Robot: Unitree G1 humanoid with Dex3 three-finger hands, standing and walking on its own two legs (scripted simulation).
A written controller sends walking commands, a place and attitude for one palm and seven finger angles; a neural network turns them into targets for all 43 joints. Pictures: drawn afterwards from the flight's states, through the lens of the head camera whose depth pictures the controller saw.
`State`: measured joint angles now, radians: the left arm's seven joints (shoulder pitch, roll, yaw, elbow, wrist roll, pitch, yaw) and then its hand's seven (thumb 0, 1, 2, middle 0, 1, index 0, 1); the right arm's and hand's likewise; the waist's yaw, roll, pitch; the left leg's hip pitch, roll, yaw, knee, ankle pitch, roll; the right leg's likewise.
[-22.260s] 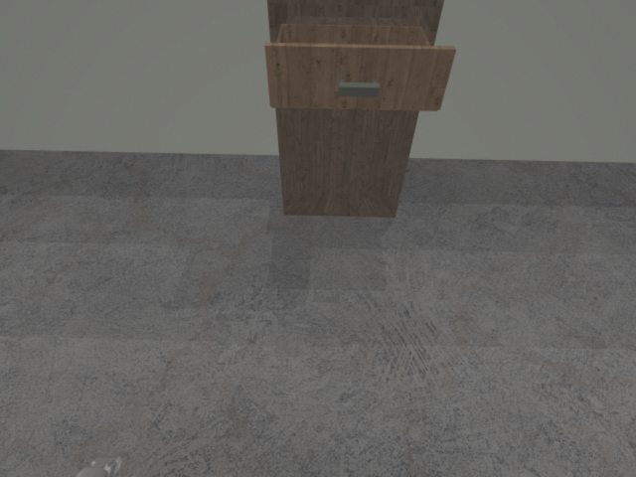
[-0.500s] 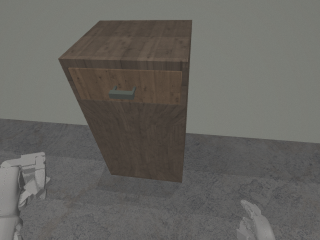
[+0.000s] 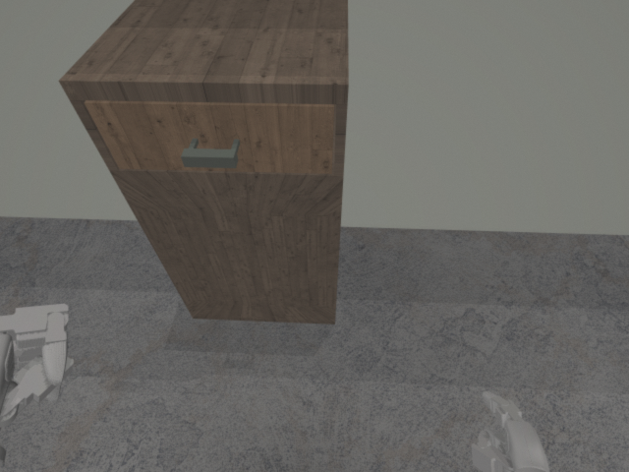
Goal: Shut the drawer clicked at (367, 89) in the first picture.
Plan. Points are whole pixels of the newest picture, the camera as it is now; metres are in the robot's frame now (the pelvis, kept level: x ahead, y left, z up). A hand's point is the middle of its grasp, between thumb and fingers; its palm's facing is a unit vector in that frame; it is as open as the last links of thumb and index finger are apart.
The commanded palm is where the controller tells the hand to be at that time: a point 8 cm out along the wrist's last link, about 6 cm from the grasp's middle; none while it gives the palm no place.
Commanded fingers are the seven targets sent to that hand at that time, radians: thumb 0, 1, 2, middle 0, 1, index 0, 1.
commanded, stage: step back with the hand held close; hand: left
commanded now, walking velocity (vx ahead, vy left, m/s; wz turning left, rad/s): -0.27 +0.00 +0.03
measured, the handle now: (212, 150) +0.66 +0.24 +0.01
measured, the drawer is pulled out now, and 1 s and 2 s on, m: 0.00 0.00 0.00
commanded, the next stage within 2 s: stop stepping back and stand still in 0.92 s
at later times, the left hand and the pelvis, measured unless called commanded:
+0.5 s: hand out of the picture +0.08 +0.28 +0.15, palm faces +0.41 -0.78 -0.48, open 3.2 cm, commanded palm +0.03 +0.32 +0.17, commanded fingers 0.00 0.90 0.90 -1.40 -1.60 -1.40 -1.60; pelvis -0.09 +0.03 -0.01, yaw +4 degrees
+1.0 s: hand out of the picture +0.00 +0.28 +0.15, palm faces +0.27 -0.87 -0.41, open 3.2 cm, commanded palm -0.05 +0.33 +0.17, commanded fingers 0.00 0.90 0.90 -1.40 -1.60 -1.40 -1.60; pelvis -0.20 +0.06 -0.03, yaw -5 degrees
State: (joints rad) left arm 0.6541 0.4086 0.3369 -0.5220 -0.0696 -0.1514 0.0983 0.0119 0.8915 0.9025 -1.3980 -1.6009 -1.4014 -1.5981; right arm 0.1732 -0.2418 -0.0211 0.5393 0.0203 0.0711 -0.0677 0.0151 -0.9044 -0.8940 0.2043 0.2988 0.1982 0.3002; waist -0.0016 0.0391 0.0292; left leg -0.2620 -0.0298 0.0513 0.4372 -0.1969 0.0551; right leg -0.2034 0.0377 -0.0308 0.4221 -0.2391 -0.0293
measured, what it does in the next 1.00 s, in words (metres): walks backwards: right foot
